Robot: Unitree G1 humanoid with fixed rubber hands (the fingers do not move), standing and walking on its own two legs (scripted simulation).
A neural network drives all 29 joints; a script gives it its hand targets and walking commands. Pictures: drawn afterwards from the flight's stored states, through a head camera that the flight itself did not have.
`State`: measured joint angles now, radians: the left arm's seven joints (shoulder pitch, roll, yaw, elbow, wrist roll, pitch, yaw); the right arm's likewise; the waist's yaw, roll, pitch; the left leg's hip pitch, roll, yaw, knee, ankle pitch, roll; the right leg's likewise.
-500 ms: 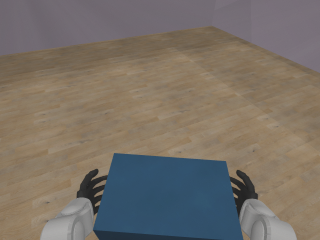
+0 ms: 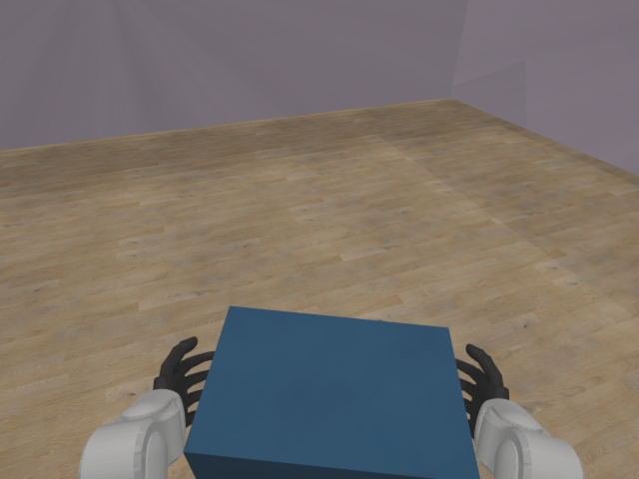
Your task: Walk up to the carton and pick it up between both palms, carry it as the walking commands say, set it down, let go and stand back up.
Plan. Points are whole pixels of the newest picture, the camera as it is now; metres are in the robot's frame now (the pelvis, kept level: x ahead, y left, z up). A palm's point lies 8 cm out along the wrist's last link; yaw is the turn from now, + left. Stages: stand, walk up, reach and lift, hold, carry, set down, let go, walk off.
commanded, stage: carry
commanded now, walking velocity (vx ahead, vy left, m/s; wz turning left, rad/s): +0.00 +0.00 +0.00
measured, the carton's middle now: (327, 426) +0.22 +0.00 +0.03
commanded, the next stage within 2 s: none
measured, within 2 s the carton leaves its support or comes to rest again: neither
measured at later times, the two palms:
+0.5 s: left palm (182, 447) +0.17 +0.15 +0.08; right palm (533, 474) +0.16 -0.20 +0.08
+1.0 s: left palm out of the picture +0.11 +0.12 +0.08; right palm out of the picture +0.07 -0.22 +0.07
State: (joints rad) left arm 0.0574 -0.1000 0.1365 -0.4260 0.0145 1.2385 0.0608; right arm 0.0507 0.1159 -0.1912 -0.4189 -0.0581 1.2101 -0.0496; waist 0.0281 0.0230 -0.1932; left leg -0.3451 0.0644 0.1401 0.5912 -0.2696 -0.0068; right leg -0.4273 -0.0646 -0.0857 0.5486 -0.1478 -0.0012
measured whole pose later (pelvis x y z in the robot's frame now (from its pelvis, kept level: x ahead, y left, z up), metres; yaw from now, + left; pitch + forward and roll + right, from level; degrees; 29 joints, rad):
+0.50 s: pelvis -0.06 -0.01 +0.00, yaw -4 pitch +1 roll +0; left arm 0.07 -0.13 0.16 -0.52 0.02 1.22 0.06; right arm 0.02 0.13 -0.21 -0.46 -0.04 1.19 -0.04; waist 0.01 0.01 -0.11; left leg -0.43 0.09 0.12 0.60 -0.21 0.00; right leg -0.50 -0.07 -0.16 0.52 -0.17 0.00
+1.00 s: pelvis -0.13 -0.01 +0.00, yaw -9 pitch +3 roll -1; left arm 0.08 -0.14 0.15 -0.49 0.02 1.16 0.05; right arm 0.03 0.12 -0.20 -0.46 -0.03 1.16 -0.04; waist -0.01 0.05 -0.11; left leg -0.47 0.06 0.12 0.61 -0.21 0.02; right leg -0.30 0.00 -0.09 0.58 -0.36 -0.02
